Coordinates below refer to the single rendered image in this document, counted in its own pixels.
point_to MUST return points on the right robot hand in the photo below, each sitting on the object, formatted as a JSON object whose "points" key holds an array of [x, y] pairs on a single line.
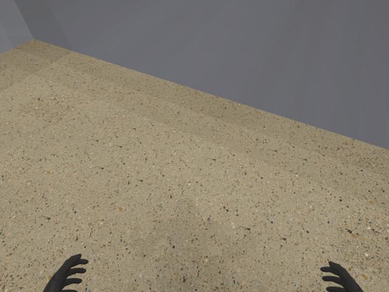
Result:
{"points": [[344, 279]]}

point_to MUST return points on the left robot hand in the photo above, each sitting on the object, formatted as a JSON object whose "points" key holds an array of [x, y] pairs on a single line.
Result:
{"points": [[59, 279]]}

